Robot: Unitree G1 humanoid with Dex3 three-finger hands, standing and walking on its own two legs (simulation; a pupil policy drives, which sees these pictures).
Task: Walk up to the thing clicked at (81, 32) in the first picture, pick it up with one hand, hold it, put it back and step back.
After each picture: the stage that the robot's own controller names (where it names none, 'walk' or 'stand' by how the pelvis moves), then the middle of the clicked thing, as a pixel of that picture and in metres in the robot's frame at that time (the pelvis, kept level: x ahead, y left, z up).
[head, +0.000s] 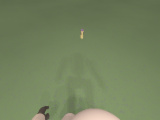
stand; (82, 33) +2.04 +0.24 -0.66
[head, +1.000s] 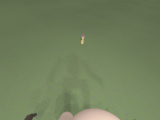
walk; (82, 39) +1.91 +0.17 -0.64
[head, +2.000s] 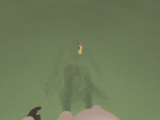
walk; (80, 48) +1.35 +0.14 -0.65
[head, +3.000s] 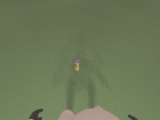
walk; (77, 65) +0.89 +0.17 -0.65
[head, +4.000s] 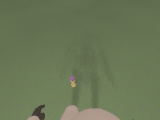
walk; (73, 81) +0.55 +0.23 -0.62
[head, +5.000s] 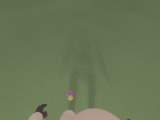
stand; (70, 95) +0.37 +0.19 -0.64
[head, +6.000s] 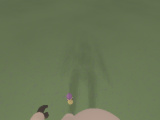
stand; (69, 99) +0.34 +0.20 -0.65
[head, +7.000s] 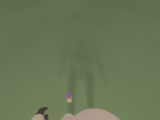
stand; (68, 97) +0.34 +0.21 -0.65
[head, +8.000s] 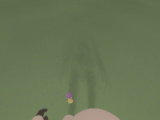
stand; (69, 98) +0.36 +0.21 -0.66
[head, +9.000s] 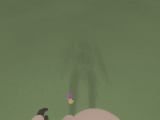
stand; (70, 98) +0.35 +0.20 -0.66
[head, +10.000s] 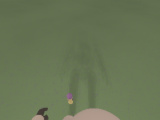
stand; (70, 98) +0.35 +0.20 -0.66
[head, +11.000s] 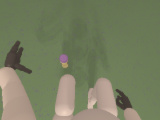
go down; (64, 61) +0.44 +0.20 -0.34
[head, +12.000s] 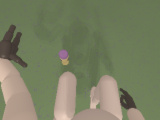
go down; (64, 58) +0.45 +0.20 -0.27
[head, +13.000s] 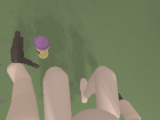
close in; (42, 49) +0.44 +0.24 -0.17
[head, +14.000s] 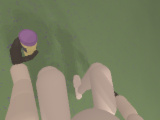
close; (29, 46) +0.45 +0.26 -0.16
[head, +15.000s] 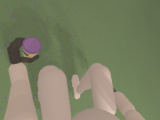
lift; (30, 50) +0.41 +0.26 -0.17
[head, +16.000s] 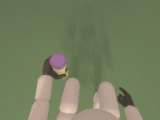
lift; (61, 68) +0.33 +0.19 +0.00
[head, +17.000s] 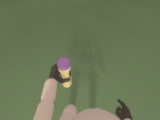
hold; (65, 74) +0.31 +0.16 +0.04
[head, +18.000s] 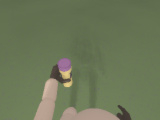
hold; (66, 74) +0.31 +0.16 +0.04
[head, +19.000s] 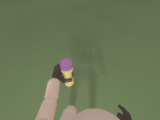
crouch; (67, 74) +0.31 +0.15 +0.03
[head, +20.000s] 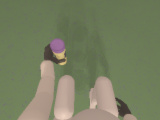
crouch; (60, 54) +0.43 +0.18 -0.05
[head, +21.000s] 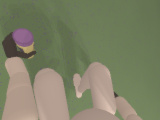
lower; (26, 46) +0.44 +0.26 -0.17
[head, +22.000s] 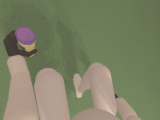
lower; (27, 45) +0.45 +0.26 -0.17
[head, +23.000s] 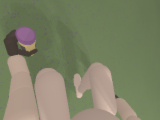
lower; (28, 44) +0.45 +0.26 -0.17
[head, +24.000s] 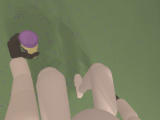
lower; (30, 47) +0.43 +0.26 -0.17
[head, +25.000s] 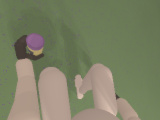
loosen; (35, 49) +0.43 +0.24 -0.16
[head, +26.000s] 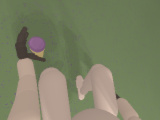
withdraw; (37, 50) +0.43 +0.24 -0.17
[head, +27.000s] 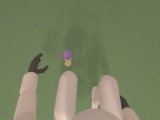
walk; (67, 59) +0.45 +0.19 -0.25
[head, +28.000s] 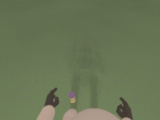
stand; (72, 97) +0.36 +0.16 -0.59
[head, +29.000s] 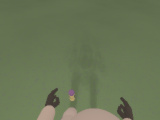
stand; (71, 95) +0.38 +0.17 -0.60
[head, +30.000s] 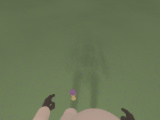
stand; (73, 95) +0.38 +0.16 -0.62
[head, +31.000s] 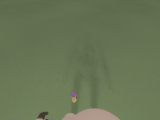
walk; (73, 97) +0.39 +0.17 -0.66
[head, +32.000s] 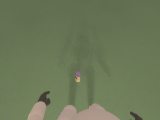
walk; (78, 77) +0.53 +0.10 -0.63
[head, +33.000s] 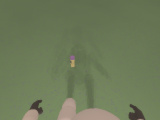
walk; (72, 61) +0.81 +0.26 -0.62
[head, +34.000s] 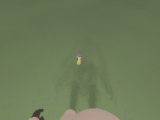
stand; (79, 59) +1.03 +0.19 -0.64
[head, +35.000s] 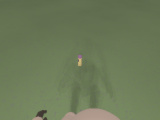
stand; (79, 60) +1.04 +0.18 -0.66
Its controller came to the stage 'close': yes
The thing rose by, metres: 0.69
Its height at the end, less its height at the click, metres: +0.00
